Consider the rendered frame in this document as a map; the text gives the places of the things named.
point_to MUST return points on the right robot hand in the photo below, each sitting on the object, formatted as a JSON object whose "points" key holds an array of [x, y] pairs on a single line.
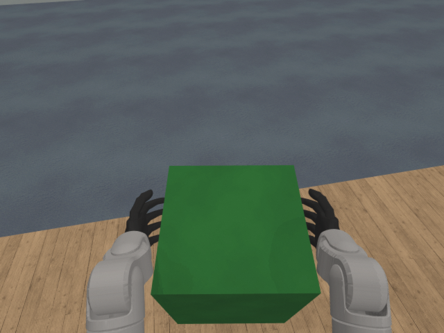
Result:
{"points": [[324, 217]]}

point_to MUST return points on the right robot forearm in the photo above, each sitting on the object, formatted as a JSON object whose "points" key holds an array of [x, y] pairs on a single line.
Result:
{"points": [[359, 289]]}

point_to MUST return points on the left robot forearm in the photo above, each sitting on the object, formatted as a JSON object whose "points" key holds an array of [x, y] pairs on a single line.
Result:
{"points": [[115, 290]]}

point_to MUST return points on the left robot hand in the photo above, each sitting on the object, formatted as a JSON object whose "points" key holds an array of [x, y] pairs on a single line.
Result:
{"points": [[139, 218]]}

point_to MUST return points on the carton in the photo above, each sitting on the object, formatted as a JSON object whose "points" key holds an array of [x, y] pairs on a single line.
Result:
{"points": [[233, 246]]}

